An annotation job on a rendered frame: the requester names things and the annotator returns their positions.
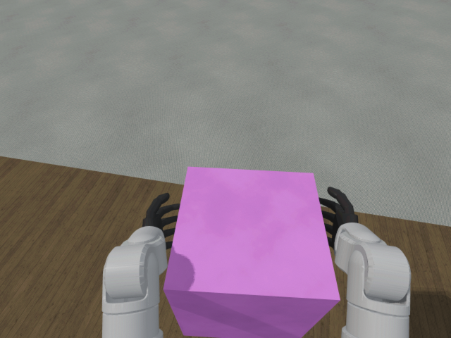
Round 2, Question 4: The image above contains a left robot forearm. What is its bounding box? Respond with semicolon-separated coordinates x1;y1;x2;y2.
102;226;168;338

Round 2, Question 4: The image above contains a right robot forearm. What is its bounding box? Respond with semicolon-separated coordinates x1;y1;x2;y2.
334;223;411;338

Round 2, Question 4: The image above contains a robot left hand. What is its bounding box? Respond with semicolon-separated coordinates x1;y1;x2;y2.
142;193;180;249

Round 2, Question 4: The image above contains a carton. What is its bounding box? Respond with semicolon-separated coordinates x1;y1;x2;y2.
163;167;340;338

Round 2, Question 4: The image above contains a robot right hand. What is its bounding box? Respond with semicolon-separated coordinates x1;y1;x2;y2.
319;187;358;250

